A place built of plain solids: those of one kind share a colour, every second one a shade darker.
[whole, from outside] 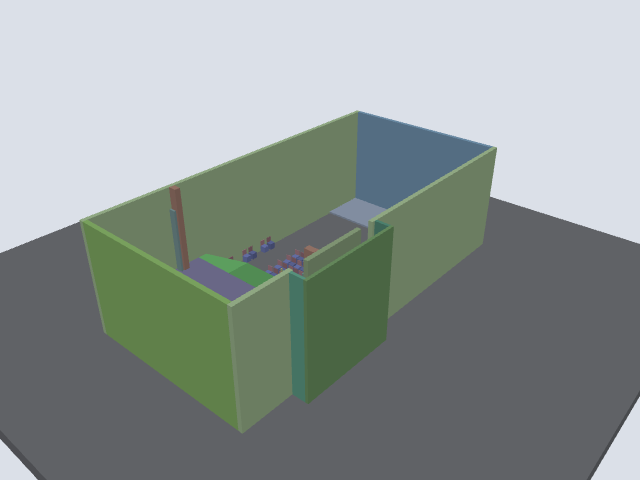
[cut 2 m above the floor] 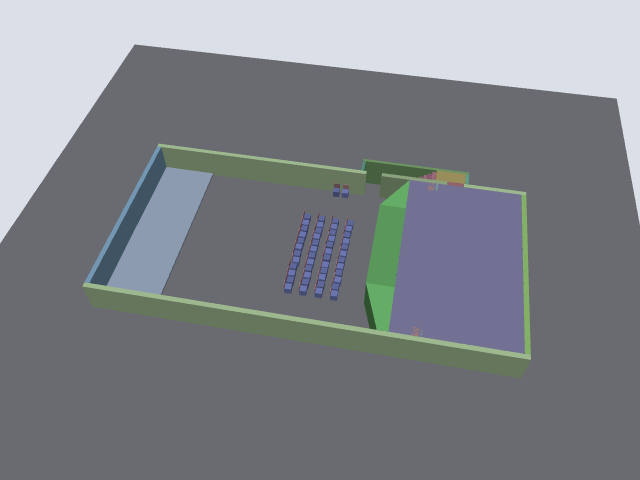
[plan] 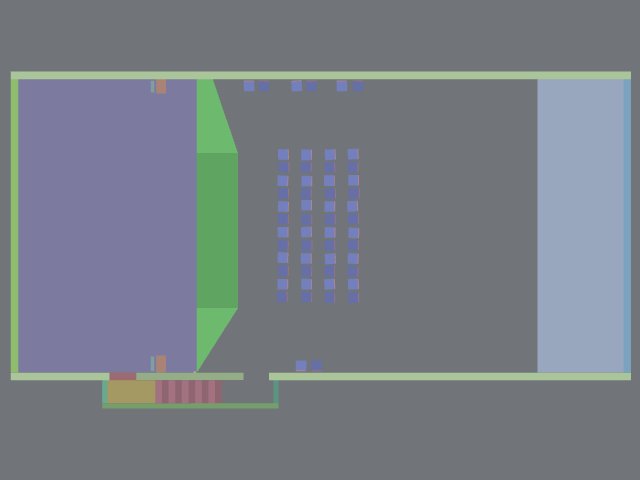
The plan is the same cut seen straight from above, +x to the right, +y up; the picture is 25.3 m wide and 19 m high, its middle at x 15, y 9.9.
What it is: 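A parish, school or music hall with a timber stage behind a plastered proscenium wall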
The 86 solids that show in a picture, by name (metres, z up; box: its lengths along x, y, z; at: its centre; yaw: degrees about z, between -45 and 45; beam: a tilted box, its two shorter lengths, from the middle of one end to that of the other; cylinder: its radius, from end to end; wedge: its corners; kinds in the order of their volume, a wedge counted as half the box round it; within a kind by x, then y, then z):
{
 "boards_main_1": {"box": [7.07, 11.62, 2.07], "at": [6.59, 10.46, 0.98]},
 "wall_side_1": {"box": [3.91, 0.3, 7.76], "at": [4.72, 4.5, 3.83]},
 "wall_side_2": {"box": [4.25, 0.3, 7.76], "at": [9.85, 4.5, 3.83]},
 "wall_side_3": {"box": [24.56, 0.3, 7.76], "at": [15.04, 16.42, 3.83]},
 "wall_side_4": {"box": [14.34, 0.3, 7.76], "at": [20.15, 4.5, 3.83]},
 "wall_back_1": {"box": [0.3, 11.62, 7.76], "at": [2.91, 10.46, 3.83]},
 "wall_rear_1": {"box": [0.3, 11.62, 7.76], "at": [27.17, 10.46, 3.83]},
 "boards_fore_1": {"wedge": [[10.13, 4.65, -0.05], [10.13, 4.65, -0.05], [10.13, 4.65, 2.02], [10.13, 4.65, 2.02], [10.13, 7.21, -0.05], [10.13, 7.21, 2.02], [11.75, 7.21, -0.05], [11.75, 7.21, 2.02]]},
 "boards_fore_2": {"wedge": [[10.13, 7.21, -0.05], [10.13, 7.21, 2.02], [10.13, 13.34, -0.05], [10.13, 13.34, 2.02], [11.75, 7.21, -0.05], [11.75, 7.21, 2.02], [11.75, 13.34, -0.05], [11.75, 13.34, 2.02]]},
 "boards_fore_3": {"wedge": [[10.13, 13.34, -0.05], [10.13, 13.34, 2.02], [10.13, 16.27, -0.05], [10.13, 16.27, 2.02], [10.75, 16.27, -0.05], [10.75, 16.27, 2.02], [11.75, 13.34, -0.05], [11.75, 13.34, 2.02]]},
 "wall_pass_out_1": {"box": [6.98, 0.2, 7.76], "at": [9.87, 3.33, 3.83]},
 "floor_rear_1": {"box": [3.41, 11.62, 0.2], "at": [25.31, 10.46, 0.05]},
 "step_1": {"box": [0.53, 0.92, 1.88], "at": [8.48, 3.89, 0.89]},
 "step_2": {"box": [0.53, 0.92, 1.7], "at": [8.74, 3.89, 0.8]},
 "step_3": {"box": [0.53, 0.92, 1.52], "at": [9.01, 3.89, 0.71]},
 "step_4": {"box": [0.53, 0.92, 1.33], "at": [9.27, 3.89, 0.62]},
 "step_5": {"box": [0.53, 0.92, 1.15], "at": [9.53, 3.89, 0.52]},
 "step_6": {"box": [0.53, 0.92, 0.97], "at": [9.8, 3.89, 0.43]},
 "step_7": {"box": [0.53, 0.92, 0.78], "at": [10.06, 3.89, 0.34]},
 "step_8": {"box": [0.53, 0.92, 0.6], "at": [10.32, 3.89, 0.25]},
 "step_9": {"box": [0.53, 0.92, 0.42], "at": [10.58, 3.89, 0.16]},
 "step_10": {"box": [0.53, 0.92, 0.23], "at": [10.85, 3.89, 0.07]},
 "chair_seat_1": {"box": [0.42, 0.42, 0.45], "at": [12.19, 16.0, 0.23], "yaw": 1.3},
 "chair_seat_2": {"box": [0.42, 0.42, 0.45], "at": [12.77, 16.0, 0.23], "yaw": -0.4},
 "chair_seat_3": {"box": [0.42, 0.42, 0.45], "at": [13.5, 7.64, 0.23], "yaw": 2.5},
 "chair_seat_4": {"box": [0.42, 0.42, 0.45], "at": [13.52, 8.15, 0.23], "yaw": 0.6},
 "chair_seat_5": {"box": [0.42, 0.42, 0.45], "at": [13.53, 9.2, 0.23], "yaw": -1.9},
 "chair_seat_6": {"box": [0.42, 0.42, 0.45], "at": [13.53, 10.21, 0.23], "yaw": 0.6},
 "chair_seat_7": {"box": [0.42, 0.42, 0.45], "at": [13.53, 12.24, 0.23], "yaw": -2.7},
 "chair_seat_8": {"box": [0.42, 0.42, 0.45], "at": [13.54, 8.68, 0.23], "yaw": -0.7},
 "chair_seat_9": {"box": [0.42, 0.42, 0.45], "at": [13.54, 9.68, 0.23], "yaw": -2.2},
 "chair_seat_10": {"box": [0.42, 0.42, 0.45], "at": [13.55, 10.73, 0.23], "yaw": -0.3},
 "chair_seat_11": {"box": [0.42, 0.42, 0.45], "at": [13.55, 11.22, 0.23], "yaw": -2.6},
 "chair_seat_12": {"box": [0.42, 0.42, 0.45], "at": [13.55, 11.74, 0.23], "yaw": -1.4},
 "chair_seat_13": {"box": [0.42, 0.42, 0.45], "at": [13.55, 13.29, 0.23], "yaw": 1.2},
 "chair_seat_14": {"box": [0.42, 0.42, 0.45], "at": [13.57, 12.78, 0.23], "yaw": 0.1},
 "chair_seat_15": {"box": [0.42, 0.42, 0.45], "at": [14.08, 16.0, 0.23], "yaw": 3.6},
 "chair_seat_16": {"box": [0.42, 0.42, 0.45], "at": [14.25, 4.92, 0.23], "yaw": -0.4},
 "chair_seat_17": {"box": [0.42, 0.42, 0.45], "at": [14.45, 9.17, 0.23], "yaw": -0.2},
 "chair_seat_18": {"box": [0.42, 0.42, 0.45], "at": [14.45, 12.78, 0.23], "yaw": -0.4},
 "chair_seat_19": {"box": [0.42, 0.42, 0.45], "at": [14.46, 10.22, 0.23], "yaw": 2.4},
 "chair_seat_20": {"box": [0.42, 0.42, 0.45], "at": [14.46, 11.28, 0.23], "yaw": 0.2},
 "chair_seat_21": {"box": [0.42, 0.42, 0.45], "at": [14.46, 11.74, 0.23], "yaw": 1.4},
 "chair_seat_22": {"box": [0.42, 0.42, 0.45], "at": [14.47, 7.65, 0.23], "yaw": -1.8},
 "chair_seat_23": {"box": [0.42, 0.42, 0.45], "at": [14.47, 8.15, 0.23], "yaw": -0.1},
 "chair_seat_24": {"box": [0.42, 0.42, 0.45], "at": [14.47, 8.66, 0.23], "yaw": -2.4},
 "chair_seat_25": {"box": [0.42, 0.42, 0.45], "at": [14.47, 10.71, 0.23], "yaw": -1.5},
 "chair_seat_26": {"box": [0.42, 0.42, 0.45], "at": [14.47, 13.27, 0.23], "yaw": 0.5},
 "chair_seat_27": {"box": [0.42, 0.42, 0.45], "at": [14.48, 9.67, 0.23], "yaw": -0.5},
 "chair_seat_28": {"box": [0.42, 0.42, 0.45], "at": [14.48, 12.23, 0.23], "yaw": -0.6},
 "chair_seat_29": {"box": [0.42, 0.42, 0.45], "at": [14.66, 16.0, 0.23], "yaw": 2.2},
 "chair_seat_30": {"box": [0.42, 0.42, 0.45], "at": [14.86, 4.92, 0.23], "yaw": 2.8},
 "chair_seat_31": {"box": [0.42, 0.42, 0.45], "at": [15.37, 12.25, 0.23], "yaw": -0.3},
 "chair_seat_32": {"box": [0.42, 0.42, 0.45], "at": [15.38, 7.62, 0.23], "yaw": 0.6},
 "chair_seat_33": {"box": [0.42, 0.42, 0.45], "at": [15.38, 8.15, 0.23], "yaw": 4.0},
 "chair_seat_34": {"box": [0.42, 0.42, 0.45], "at": [15.38, 8.67, 0.23], "yaw": -1.2},
 "chair_seat_35": {"box": [0.42, 0.42, 0.45], "at": [15.39, 9.68, 0.23], "yaw": 1.2},
 "chair_seat_36": {"box": [0.42, 0.42, 0.45], "at": [15.39, 10.19, 0.23], "yaw": -0.1},
 "chair_seat_37": {"box": [0.42, 0.42, 0.45], "at": [15.39, 11.23, 0.23], "yaw": 0.3},
 "chair_seat_38": {"box": [0.42, 0.42, 0.45], "at": [15.39, 12.77, 0.23], "yaw": 1.3},
 "chair_seat_39": {"box": [0.42, 0.42, 0.45], "at": [15.4, 13.28, 0.23], "yaw": 3.4},
 "chair_seat_40": {"box": [0.42, 0.42, 0.45], "at": [15.41, 9.16, 0.23], "yaw": 2.5},
 "chair_seat_41": {"box": [0.42, 0.42, 0.45], "at": [15.41, 10.71, 0.23], "yaw": 0.6},
 "chair_seat_42": {"box": [0.42, 0.42, 0.45], "at": [15.41, 11.74, 0.23], "yaw": 0.9},
 "chair_seat_43": {"box": [0.42, 0.42, 0.45], "at": [15.87, 16.0, 0.23], "yaw": 0.9},
 "chair_seat_44": {"box": [0.42, 0.42, 0.45], "at": [16.29, 11.24, 0.23], "yaw": 3.0},
 "chair_seat_45": {"box": [0.42, 0.42, 0.45], "at": [16.3, 8.66, 0.23], "yaw": -2.4},
 "chair_seat_46": {"box": [0.42, 0.42, 0.45], "at": [16.3, 12.79, 0.23], "yaw": -0.9},
 "chair_seat_47": {"box": [0.42, 0.42, 0.45], "at": [16.31, 9.17, 0.23], "yaw": -2.4},
 "chair_seat_48": {"box": [0.42, 0.42, 0.45], "at": [16.31, 13.3, 0.23], "yaw": 2.2},
 "chair_seat_49": {"box": [0.42, 0.42, 0.45], "at": [16.32, 8.15, 0.23], "yaw": 2.7},
 "chair_seat_50": {"box": [0.42, 0.42, 0.45], "at": [16.32, 9.69, 0.23], "yaw": 2.4},
 "chair_seat_51": {"box": [0.42, 0.42, 0.45], "at": [16.32, 10.73, 0.23], "yaw": 1.0},
 "chair_seat_52": {"box": [0.42, 0.42, 0.45], "at": [16.33, 7.62, 0.23], "yaw": 2.7},
 "chair_seat_53": {"box": [0.42, 0.42, 0.45], "at": [16.33, 10.18, 0.23], "yaw": -2.1},
 "chair_seat_54": {"box": [0.42, 0.42, 0.45], "at": [16.33, 12.26, 0.23], "yaw": 0.1},
 "chair_seat_55": {"box": [0.42, 0.42, 0.45], "at": [16.35, 11.75, 0.23]},
 "chair_seat_56": {"box": [0.42, 0.42, 0.45], "at": [16.51, 16.0, 0.23], "yaw": -0.6},
 "boards_pass_1": {"box": [1.9, 0.92, 2.07], "at": [7.53, 3.89, 0.98]},
 "wall_pass_end_1": {"box": [0.2, 0.92, 7.76], "at": [6.48, 3.89, 3.83]},
 "wall_pass_end_2": {"box": [0.2, 0.92, 7.76], "at": [13.26, 3.89, 3.83]},
 "wall_pros_1": {"box": [0.39, 0.68, 5.74], "at": [8.71, 4.99, 4.84]},
 "wall_pros_2": {"box": [0.39, 0.56, 5.74], "at": [8.71, 15.98, 4.84]},
 "boards_sill_1": {"box": [1.05, 0.3, 2.07], "at": [7.2, 4.5, 0.98]},
 "drape_1": {"box": [0.14, 0.58, 4.36], "at": [8.37, 5.0, 4.15]},
 "drape_2": {"box": [0.14, 0.46, 4.36], "at": [8.37, 15.97, 4.15]}
}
